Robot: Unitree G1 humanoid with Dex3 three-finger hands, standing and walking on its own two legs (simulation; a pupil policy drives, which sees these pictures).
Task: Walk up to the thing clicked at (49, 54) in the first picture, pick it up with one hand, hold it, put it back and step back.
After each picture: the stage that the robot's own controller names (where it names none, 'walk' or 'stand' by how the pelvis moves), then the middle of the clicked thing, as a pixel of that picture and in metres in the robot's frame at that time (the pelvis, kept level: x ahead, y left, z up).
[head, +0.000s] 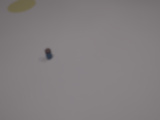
stand; (48, 54) +1.19 +0.39 -0.72
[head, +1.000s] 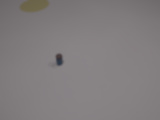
walk; (59, 59) +1.10 +0.22 -0.71
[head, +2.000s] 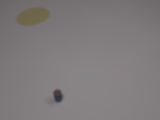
walk; (57, 96) +0.65 +0.20 -0.71
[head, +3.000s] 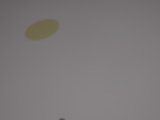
stand; out of the picture +0.41 +0.23 -0.70
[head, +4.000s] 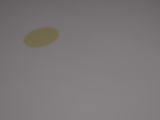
stand; out of the picture +0.38 +0.19 -0.72
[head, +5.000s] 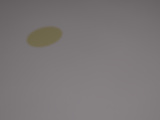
stand; out of the picture +0.36 +0.19 -0.72
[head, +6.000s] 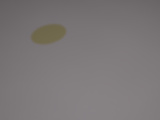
stand; out of the picture +0.38 +0.17 -0.72
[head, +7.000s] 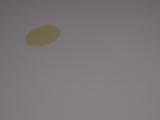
stand; out of the picture +0.37 +0.20 -0.72
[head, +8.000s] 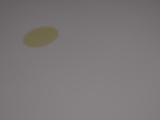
stand; out of the picture +0.36 +0.21 -0.72
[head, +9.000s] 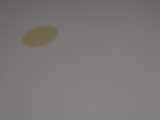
go down; out of the picture +0.36 +0.21 -0.72
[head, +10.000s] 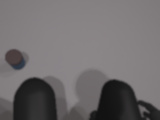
go down; (16, 60) +0.43 +0.27 -0.32
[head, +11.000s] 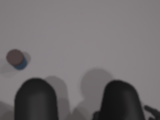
approach; (17, 60) +0.42 +0.28 -0.30
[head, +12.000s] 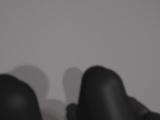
close in; out of the picture +0.39 +0.32 -0.22
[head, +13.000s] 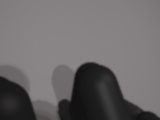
close; out of the picture +0.39 +0.32 -0.22
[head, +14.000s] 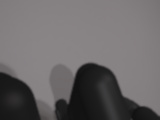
lift; out of the picture +0.38 +0.32 -0.22
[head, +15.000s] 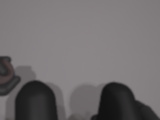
lift; (3, 76) +0.32 +0.27 -0.09
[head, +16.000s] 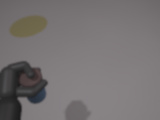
hold; (33, 86) +0.33 +0.18 +0.03
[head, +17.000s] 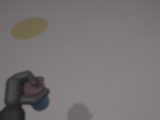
hold; (37, 94) +0.32 +0.18 -0.01
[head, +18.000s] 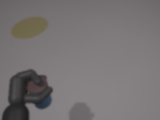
crouch; (40, 93) +0.33 +0.17 -0.01
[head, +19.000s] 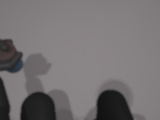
crouch; (9, 58) +0.42 +0.24 -0.10
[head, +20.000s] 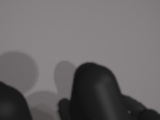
lower; out of the picture +0.39 +0.34 -0.22
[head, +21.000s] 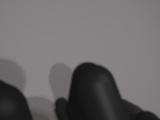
lower; out of the picture +0.39 +0.33 -0.22
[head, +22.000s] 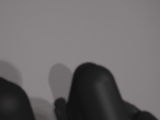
lower; out of the picture +0.39 +0.34 -0.23
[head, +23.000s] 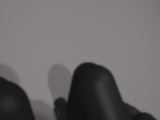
lower; out of the picture +0.39 +0.33 -0.22
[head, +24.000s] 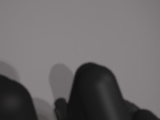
open; out of the picture +0.39 +0.32 -0.22
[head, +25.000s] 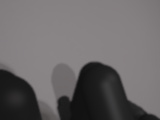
stand; out of the picture +0.39 +0.32 -0.22
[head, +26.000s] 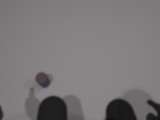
walk; (43, 80) +0.43 +0.24 -0.46
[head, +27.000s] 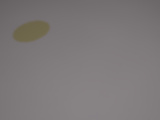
stand; out of the picture +0.37 +0.21 -0.66
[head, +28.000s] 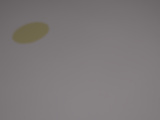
stand; out of the picture +0.38 +0.22 -0.67
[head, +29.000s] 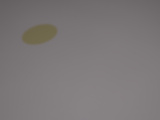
stand; out of the picture +0.39 +0.20 -0.72
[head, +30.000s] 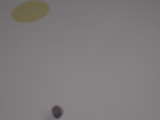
walk; (56, 112) +0.43 +0.17 -0.70
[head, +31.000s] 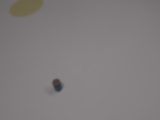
walk; (57, 85) +0.66 +0.26 -0.69
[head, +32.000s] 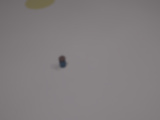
stand; (62, 62) +1.01 +0.22 -0.70
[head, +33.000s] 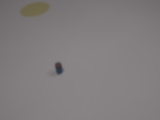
stand; (58, 68) +0.98 +0.26 -0.72
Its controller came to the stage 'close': yes
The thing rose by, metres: 0.70
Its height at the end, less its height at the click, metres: +0.00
